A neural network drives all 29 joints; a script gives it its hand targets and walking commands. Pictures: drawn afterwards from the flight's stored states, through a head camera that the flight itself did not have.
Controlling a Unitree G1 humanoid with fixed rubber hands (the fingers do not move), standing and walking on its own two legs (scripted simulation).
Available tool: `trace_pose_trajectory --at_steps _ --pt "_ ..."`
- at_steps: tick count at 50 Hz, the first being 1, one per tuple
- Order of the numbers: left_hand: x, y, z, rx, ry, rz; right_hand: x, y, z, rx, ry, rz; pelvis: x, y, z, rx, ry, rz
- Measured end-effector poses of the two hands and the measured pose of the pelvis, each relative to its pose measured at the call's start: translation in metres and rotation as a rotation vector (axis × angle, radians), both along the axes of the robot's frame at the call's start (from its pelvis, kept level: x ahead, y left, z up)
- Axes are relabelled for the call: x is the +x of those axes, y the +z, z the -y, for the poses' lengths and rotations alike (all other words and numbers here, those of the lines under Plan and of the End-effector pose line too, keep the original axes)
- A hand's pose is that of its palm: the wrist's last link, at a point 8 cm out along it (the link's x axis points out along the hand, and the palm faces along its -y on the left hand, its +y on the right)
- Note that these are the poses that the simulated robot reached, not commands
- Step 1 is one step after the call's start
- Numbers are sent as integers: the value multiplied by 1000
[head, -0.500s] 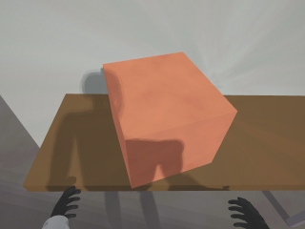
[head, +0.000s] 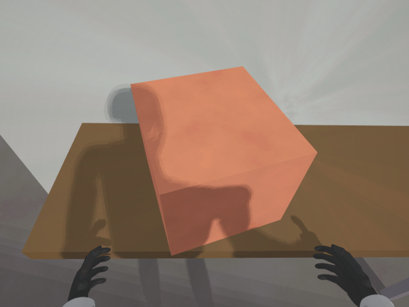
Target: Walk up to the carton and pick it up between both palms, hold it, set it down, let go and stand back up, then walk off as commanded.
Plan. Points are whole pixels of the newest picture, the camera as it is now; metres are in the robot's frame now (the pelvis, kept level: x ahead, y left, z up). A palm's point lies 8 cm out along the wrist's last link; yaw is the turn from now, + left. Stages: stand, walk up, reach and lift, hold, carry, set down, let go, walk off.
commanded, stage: reach and lift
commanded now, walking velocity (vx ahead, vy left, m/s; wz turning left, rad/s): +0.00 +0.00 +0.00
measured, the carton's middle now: (209, 155) +0.43 +0.00 +0.04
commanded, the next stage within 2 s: none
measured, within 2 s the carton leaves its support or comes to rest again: neither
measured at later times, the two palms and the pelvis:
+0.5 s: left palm (99, 265) +0.19 +0.19 +0.01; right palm (368, 260) +0.20 -0.29 +0.02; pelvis +0.00 +0.00 +0.00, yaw +0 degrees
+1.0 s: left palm (92, 230) +0.24 +0.21 +0.04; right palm (354, 215) +0.27 -0.27 +0.06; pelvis +0.01 +0.00 +0.00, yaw +0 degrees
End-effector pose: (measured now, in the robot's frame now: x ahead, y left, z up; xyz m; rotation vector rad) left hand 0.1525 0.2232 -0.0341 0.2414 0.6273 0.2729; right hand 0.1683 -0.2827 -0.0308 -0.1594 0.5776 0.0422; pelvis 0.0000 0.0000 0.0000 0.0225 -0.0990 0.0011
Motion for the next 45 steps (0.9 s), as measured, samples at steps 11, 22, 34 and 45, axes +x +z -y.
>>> trace_pose_trajectory --at_steps 11,22,34,45 --pt "12 22 13 -19 -10 139 13 23 3 18 12 119 1 0 0 0 0 -14" --pt "29 47 33 -67 -7 255 29 44 10 33 41 194 2 0 1 0 0 -16" --pt "55 54 32 -56 3 250 63 59 -1 48 81 238 5 1 1 0 0 -38" --pt "75 70 23 -41 33 267 91 76 -5 50 78 265 9 2 1 0 0 -48"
